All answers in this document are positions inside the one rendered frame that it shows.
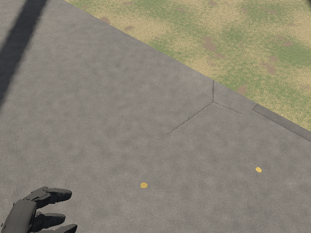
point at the robot left hand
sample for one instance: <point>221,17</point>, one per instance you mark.
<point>23,217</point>

